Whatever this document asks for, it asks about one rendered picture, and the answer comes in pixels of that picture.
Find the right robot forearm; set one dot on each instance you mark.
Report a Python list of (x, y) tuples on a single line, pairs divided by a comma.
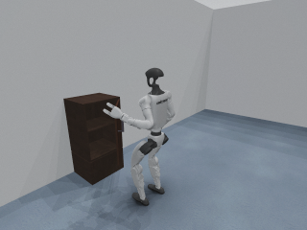
[(168, 120)]

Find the robot right upper arm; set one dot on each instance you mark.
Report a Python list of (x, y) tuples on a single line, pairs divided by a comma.
[(171, 112)]

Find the robot left hand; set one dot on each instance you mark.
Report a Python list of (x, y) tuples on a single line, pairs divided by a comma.
[(115, 113)]

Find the handle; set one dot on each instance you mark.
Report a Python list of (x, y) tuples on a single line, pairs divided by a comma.
[(122, 125)]

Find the left robot forearm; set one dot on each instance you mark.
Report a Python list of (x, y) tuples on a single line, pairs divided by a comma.
[(135, 122)]

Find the robot left shin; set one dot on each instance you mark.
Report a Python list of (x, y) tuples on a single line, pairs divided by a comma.
[(138, 180)]

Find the cupboard door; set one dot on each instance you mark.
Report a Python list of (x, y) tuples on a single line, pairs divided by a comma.
[(118, 135)]

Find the robot left upper arm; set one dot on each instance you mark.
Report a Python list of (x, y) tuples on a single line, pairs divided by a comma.
[(145, 104)]

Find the humanoid robot head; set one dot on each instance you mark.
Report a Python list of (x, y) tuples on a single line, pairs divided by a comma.
[(154, 73)]

